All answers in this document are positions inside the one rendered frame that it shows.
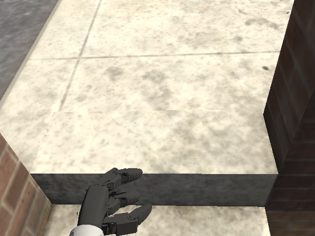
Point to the robot left hand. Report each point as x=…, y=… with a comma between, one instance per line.
x=98, y=205

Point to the robot left forearm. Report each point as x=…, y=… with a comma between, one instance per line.
x=86, y=230

